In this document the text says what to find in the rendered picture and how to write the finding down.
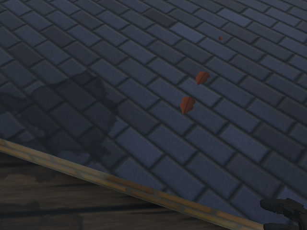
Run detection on robot right hand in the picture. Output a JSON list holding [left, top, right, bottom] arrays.
[[260, 197, 307, 230]]

